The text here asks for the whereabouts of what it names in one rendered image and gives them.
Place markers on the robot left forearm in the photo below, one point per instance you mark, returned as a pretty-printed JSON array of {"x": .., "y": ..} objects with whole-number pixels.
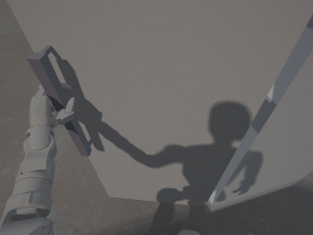
[{"x": 31, "y": 197}]

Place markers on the left robot hand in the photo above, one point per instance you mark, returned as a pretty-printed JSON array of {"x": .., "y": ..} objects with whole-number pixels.
[{"x": 41, "y": 109}]

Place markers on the fridge door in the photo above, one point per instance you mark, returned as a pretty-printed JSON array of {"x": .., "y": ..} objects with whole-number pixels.
[{"x": 166, "y": 89}]

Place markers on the robot left upper arm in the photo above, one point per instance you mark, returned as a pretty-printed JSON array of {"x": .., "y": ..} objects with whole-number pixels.
[{"x": 33, "y": 226}]

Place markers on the handle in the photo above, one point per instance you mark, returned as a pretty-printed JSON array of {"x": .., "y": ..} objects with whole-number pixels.
[{"x": 42, "y": 67}]

